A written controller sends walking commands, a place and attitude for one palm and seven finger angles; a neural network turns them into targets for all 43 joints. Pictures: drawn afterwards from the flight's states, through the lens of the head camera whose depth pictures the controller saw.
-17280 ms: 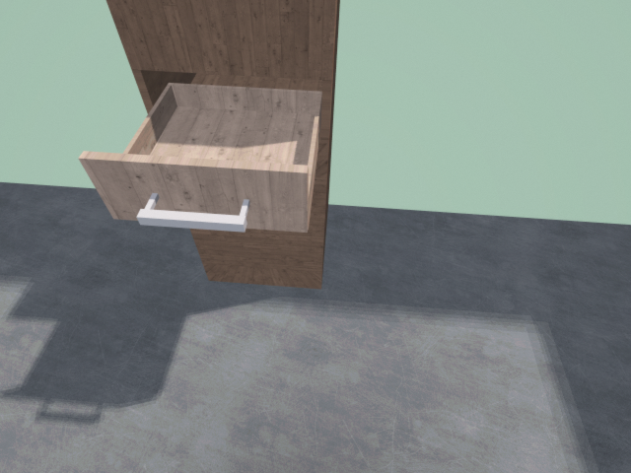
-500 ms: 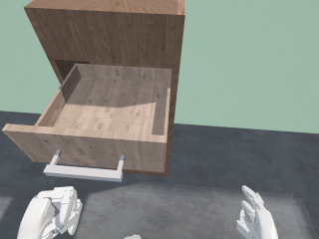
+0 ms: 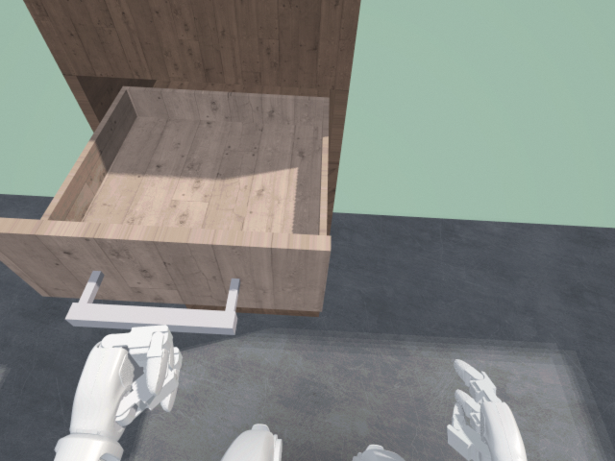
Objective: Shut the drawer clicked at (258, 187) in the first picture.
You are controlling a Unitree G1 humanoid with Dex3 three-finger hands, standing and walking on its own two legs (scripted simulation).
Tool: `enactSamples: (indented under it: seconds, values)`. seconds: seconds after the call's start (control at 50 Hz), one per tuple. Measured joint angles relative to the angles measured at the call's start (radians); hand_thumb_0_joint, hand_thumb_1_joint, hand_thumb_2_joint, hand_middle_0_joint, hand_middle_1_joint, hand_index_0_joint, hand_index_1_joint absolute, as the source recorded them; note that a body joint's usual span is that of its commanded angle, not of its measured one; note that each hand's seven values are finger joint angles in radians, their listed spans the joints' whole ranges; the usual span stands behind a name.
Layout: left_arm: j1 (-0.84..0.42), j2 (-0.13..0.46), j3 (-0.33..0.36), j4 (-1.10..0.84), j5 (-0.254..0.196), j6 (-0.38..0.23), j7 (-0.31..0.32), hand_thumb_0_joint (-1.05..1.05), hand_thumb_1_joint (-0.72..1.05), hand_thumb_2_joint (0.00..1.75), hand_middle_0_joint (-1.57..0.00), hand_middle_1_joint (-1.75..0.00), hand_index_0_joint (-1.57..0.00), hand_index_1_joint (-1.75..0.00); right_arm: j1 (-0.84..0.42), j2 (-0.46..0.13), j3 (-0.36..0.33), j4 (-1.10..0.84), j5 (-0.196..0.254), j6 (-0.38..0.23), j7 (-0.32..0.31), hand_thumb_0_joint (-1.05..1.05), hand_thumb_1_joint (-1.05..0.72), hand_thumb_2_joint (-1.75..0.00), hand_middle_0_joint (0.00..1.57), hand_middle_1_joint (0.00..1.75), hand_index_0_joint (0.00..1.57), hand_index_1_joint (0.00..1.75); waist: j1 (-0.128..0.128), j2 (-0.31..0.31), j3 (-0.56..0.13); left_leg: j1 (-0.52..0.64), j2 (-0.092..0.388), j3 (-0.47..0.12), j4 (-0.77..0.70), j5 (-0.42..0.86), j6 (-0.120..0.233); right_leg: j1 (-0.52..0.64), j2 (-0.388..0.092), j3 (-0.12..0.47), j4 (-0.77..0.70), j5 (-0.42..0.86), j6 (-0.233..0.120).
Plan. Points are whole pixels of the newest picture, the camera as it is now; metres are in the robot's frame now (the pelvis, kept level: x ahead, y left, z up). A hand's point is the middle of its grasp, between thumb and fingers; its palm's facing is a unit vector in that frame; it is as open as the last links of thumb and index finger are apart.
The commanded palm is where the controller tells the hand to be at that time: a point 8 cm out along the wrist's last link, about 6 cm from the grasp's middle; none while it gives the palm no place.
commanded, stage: bring the fist close to the handle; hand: left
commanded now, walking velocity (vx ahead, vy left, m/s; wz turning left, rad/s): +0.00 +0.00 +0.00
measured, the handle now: (159, 301) +0.29 +0.20 +0.06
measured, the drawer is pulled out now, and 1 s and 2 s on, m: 0.29 0.28 0.14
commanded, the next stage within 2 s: push the drawer shut in 0.26 s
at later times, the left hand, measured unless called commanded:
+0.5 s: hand (175, 373) +0.21 +0.16 +0.06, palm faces +0.02 -1.00 -0.07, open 3.3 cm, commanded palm +0.19 +0.22 +0.07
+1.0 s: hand (170, 354) +0.23 +0.17 +0.05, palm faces -0.01 -1.00 -0.08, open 2.8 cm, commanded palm +0.25 +0.22 +0.07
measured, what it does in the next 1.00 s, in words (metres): stands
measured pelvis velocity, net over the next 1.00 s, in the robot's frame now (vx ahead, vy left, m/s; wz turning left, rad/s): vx -0.01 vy -0.02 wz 0.03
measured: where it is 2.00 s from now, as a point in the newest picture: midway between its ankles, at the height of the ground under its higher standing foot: outside the picture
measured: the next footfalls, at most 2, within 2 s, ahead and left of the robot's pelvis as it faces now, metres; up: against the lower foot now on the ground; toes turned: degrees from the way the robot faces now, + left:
none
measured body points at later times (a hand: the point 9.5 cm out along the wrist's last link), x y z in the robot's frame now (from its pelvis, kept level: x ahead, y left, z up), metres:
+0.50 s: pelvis +0.01 -0.02 +0.00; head +0.06 -0.02 +0.45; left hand +0.20 +0.21 +0.07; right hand +0.20 -0.25 -0.07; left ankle +0.04 +0.09 -0.66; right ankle +0.00 -0.12 -0.66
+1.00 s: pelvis -0.01 -0.02 +0.00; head +0.04 -0.02 +0.45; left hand +0.22 +0.23 +0.06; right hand +0.17 -0.26 -0.08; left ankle +0.04 +0.09 -0.66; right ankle +0.00 -0.12 -0.66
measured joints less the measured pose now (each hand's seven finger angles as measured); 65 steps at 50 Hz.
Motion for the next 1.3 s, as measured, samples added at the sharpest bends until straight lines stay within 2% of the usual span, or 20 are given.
enactSamples:
  seconds: [0.22, 0.34, 0.5, 0.64, 0.8, 0.92, 1.12, 1.3]
  values:
    - [0.051, 0.000, -0.006, -0.019, 0.003, 0.022, 0.019, 0.02, 0.90, 0.90, -1.40, -1.60, -1.40, -1.60, 0.012, 0.000, -0.001, -0.029, 0.006, 0.049, -0.003, 0.01, -0.91, -0.90, 0.20, 0.30, 0.20, 0.30, -0.004, 0.005, -0.016, 0.010, 0.004, -0.001, -0.010, -0.008, -0.007, 0.008, 0.005, 0.000, -0.008, -0.008, -0.006]
    - [0.067, 0.017, 0.013, -0.030, -0.005, -0.010, 0.014, 0.02, 0.90, 0.90, -1.40, -1.60, -1.40, -1.60, 0.011, -0.001, -0.008, -0.028, 0.007, 0.054, -0.005, 0.01, -0.91, -0.90, 0.20, 0.30, 0.20, 0.30, 0.000, 0.002, -0.020, 0.009, 0.009, -0.010, -0.005, -0.015, -0.016, 0.008, 0.011, -0.008, -0.003, -0.018, -0.015]
    - [0.028, 0.025, 0.049, 0.021, -0.032, -0.015, -0.029, 0.02, 0.90, 0.90, -1.40, -1.60, -1.40, -1.60, -0.002, -0.009, -0.009, -0.014, 0.011, 0.057, -0.014, 0.01, -0.91, -0.90, 0.20, 0.30, 0.20, 0.30, -0.003, 0.008, -0.021, 0.003, 0.012, -0.023, -0.001, -0.018, -0.027, 0.005, 0.015, -0.020, 0.001, -0.025, -0.026]
    - [-0.015, 0.044, 0.069, 0.069, -0.052, -0.029, -0.063, -0.01, 0.85, 0.92, -1.40, -1.60, -1.40, -1.60, 0.000, -0.022, -0.006, 0.007, 0.009, 0.043, -0.027, 0.01, -0.91, -0.90, 0.20, 0.30, 0.20, 0.30, 0.006, 0.010, -0.011, -0.001, 0.012, -0.034, -0.002, -0.012, -0.035, 0.004, 0.017, -0.031, 0.002, -0.024, -0.033]
    - [-0.101, 0.058, 0.087, 0.150, -0.068, -0.054, -0.098, -0.03, 0.78, 0.94, -1.40, -1.60, -1.40, -1.60, -0.006, -0.036, 0.003, 0.044, 0.012, 0.017, -0.036, 0.01, -0.91, -0.90, 0.20, 0.30, 0.20, 0.30, 0.014, 0.015, -0.002, -0.017, 0.013, -0.048, 0.007, -0.001, -0.040, -0.006, 0.018, -0.045, 0.009, -0.017, -0.039]
    - [-0.193, 0.073, 0.089, 0.220, -0.071, -0.042, -0.113, -0.04, 0.74, 0.95, -1.40, -1.60, -1.40, -1.60, -0.013, -0.042, 0.015, 0.066, 0.020, 0.001, -0.046, 0.01, -0.91, -0.90, 0.20, 0.30, 0.20, 0.30, 0.014, 0.019, 0.010, -0.019, 0.012, -0.055, 0.006, 0.013, -0.040, -0.005, 0.018, -0.051, 0.005, -0.003, -0.040]
    - [-0.357, 0.088, 0.074, 0.328, -0.053, 0.007, -0.086, -0.04, 0.72, 0.96, -1.40, -1.60, -1.40, -1.60, -0.010, -0.045, 0.029, 0.086, 0.027, -0.016, -0.057, 0.01, -0.91, -0.90, 0.20, 0.30, 0.20, 0.30, 0.001, 0.014, 0.025, -0.008, 0.007, -0.046, -0.018, 0.042, -0.030, 0.003, 0.013, -0.043, -0.017, 0.027, -0.031]
    - [-0.487, 0.090, 0.068, 0.426, -0.032, 0.024, -0.058, -0.02, 0.70, 0.94, -1.40, -1.60, -1.40, -1.60, 0.002, -0.044, 0.032, 0.096, 0.024, -0.009, -0.049, 0.01, -0.91, -0.90, 0.20, 0.30, 0.20, 0.30, -0.013, 0.004, 0.030, -0.003, 0.001, -0.028, -0.039, 0.058, -0.016, 0.003, 0.006, -0.026, -0.035, 0.047, -0.017]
